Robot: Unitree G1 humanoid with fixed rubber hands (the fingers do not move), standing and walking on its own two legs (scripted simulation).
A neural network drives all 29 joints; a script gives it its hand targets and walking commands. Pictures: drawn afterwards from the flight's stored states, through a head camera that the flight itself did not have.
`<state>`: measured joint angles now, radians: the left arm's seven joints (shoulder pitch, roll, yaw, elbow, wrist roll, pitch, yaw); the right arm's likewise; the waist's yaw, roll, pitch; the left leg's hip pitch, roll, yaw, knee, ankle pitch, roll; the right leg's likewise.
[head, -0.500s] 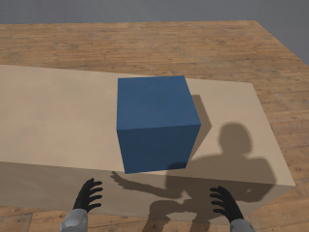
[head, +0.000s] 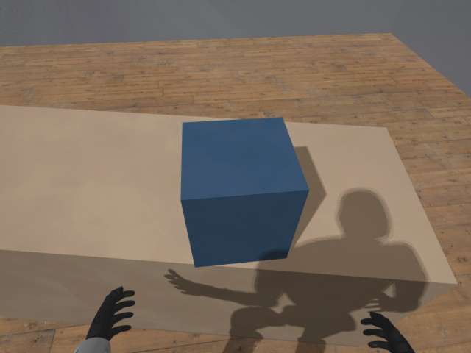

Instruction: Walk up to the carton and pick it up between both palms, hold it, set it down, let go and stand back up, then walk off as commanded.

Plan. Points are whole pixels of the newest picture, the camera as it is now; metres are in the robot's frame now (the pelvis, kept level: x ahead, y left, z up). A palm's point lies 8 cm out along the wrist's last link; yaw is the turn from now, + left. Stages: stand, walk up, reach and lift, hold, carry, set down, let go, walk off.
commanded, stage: stand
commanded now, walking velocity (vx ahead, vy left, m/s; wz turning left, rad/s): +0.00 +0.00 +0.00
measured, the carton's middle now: (237, 194) +0.42 +0.03 -0.01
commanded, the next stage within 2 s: walk off in 1.00 s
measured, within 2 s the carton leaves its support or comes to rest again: neither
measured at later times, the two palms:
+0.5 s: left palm (89, 352) +0.13 +0.27 -0.08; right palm out of the picture +0.12 -0.27 -0.09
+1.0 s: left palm out of the picture +0.12 +0.27 -0.08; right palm out of the picture +0.12 -0.27 -0.09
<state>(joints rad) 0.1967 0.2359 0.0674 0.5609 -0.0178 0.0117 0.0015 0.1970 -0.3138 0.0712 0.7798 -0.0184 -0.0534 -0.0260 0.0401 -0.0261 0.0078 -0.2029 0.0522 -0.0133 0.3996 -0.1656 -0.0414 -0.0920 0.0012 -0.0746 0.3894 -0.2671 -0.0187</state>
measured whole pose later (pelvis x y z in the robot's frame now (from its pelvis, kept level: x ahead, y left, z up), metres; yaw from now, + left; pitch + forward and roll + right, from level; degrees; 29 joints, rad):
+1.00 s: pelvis -0.01 +0.00 +0.00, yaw +0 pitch -3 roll +0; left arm 0.20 0.26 0.07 0.69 -0.02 0.00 0.00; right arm 0.22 -0.36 0.07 0.78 -0.02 -0.02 -0.02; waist 0.04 0.01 0.01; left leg -0.20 0.05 -0.01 0.41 -0.16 -0.04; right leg -0.09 0.00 -0.07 0.39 -0.26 -0.02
